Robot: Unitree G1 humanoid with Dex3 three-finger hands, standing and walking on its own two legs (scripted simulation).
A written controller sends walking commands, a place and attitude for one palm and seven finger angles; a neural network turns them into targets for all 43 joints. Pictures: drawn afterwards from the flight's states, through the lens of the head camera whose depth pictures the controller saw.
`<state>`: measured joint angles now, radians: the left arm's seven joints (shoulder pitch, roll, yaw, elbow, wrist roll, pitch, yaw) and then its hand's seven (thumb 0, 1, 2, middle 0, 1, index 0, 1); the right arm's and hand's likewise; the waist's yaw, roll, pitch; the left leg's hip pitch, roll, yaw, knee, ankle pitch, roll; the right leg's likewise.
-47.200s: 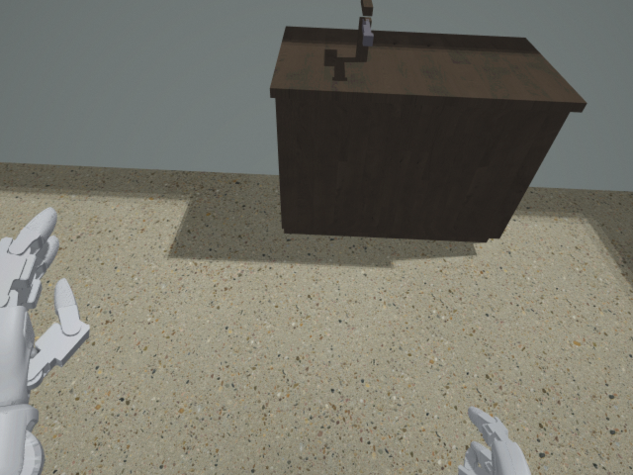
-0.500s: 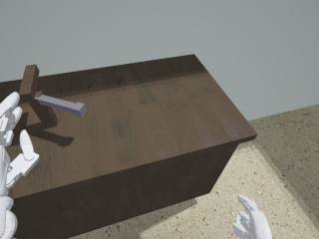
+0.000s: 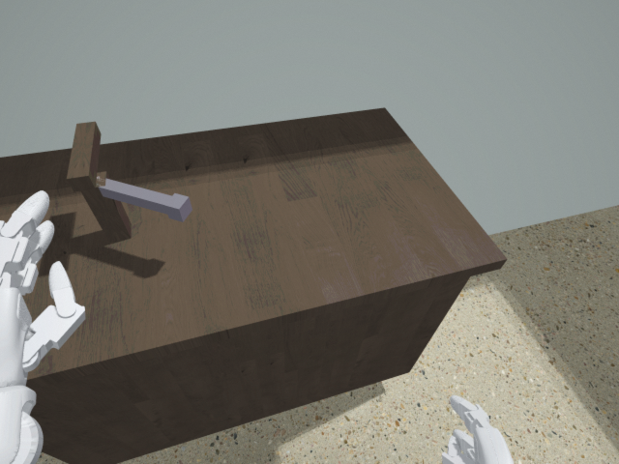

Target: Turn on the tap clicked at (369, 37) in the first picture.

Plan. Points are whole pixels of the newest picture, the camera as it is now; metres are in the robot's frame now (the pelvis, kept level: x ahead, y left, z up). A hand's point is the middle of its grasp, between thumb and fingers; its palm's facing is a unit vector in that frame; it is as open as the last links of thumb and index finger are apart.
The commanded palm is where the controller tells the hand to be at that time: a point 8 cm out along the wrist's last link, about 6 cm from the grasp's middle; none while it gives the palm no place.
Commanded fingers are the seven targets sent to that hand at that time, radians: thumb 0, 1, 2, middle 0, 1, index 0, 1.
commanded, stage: come to a stop and stand still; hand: left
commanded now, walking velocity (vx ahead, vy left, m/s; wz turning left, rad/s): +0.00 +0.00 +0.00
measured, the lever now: (178, 207) +0.44 +0.24 +0.07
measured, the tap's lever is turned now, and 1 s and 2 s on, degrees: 55 55 55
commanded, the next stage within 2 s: look again from close up in 0.20 s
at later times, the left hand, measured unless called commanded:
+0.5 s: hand (79, 295) +0.24 +0.26 +0.15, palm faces +0.31 -0.87 -0.39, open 7.4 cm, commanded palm +0.18 +0.30 +0.17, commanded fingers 0.00 0.90 0.90 -0.20 -0.30 -0.20 -0.30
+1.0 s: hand (44, 263) +0.26 +0.29 +0.17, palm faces +0.37 -0.80 -0.46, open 7.4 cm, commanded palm +0.18 +0.31 +0.17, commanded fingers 0.00 0.90 0.90 -0.20 -0.30 -0.20 -0.30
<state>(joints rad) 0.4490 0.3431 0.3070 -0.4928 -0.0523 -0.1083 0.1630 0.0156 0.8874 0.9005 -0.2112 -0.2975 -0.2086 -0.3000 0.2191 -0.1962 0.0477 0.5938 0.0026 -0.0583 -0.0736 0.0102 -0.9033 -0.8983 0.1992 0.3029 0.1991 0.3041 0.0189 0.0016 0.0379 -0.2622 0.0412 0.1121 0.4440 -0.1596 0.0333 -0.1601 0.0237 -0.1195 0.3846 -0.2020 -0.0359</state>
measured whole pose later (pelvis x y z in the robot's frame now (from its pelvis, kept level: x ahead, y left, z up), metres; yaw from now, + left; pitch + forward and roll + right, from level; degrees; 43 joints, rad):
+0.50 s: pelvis +0.01 +0.03 +0.00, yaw -2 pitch +0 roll -1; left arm 0.44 0.35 0.32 -0.44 -0.04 -0.23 0.08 0.01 0.89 0.90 -0.21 -0.30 -0.21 -0.30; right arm 0.22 -0.21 0.01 0.55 0.01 -0.14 -0.02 0.01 -0.90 -0.90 0.20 0.30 0.20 0.30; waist 0.01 0.00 0.05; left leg -0.28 0.01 0.16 0.47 -0.20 0.07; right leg -0.21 -0.01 -0.08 0.45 -0.24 0.00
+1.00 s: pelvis +0.02 +0.03 +0.00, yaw +0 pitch +1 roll -2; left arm 0.30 0.46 0.40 -0.42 0.01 -0.22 0.05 0.02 0.88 0.90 -0.22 -0.30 -0.21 -0.30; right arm 0.21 -0.18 0.02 0.54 -0.02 -0.15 -0.03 0.01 -0.90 -0.90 0.20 0.30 0.20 0.30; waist 0.05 -0.04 0.05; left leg -0.29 0.01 0.14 0.49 -0.22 0.07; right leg -0.19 -0.01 -0.10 0.42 -0.24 0.01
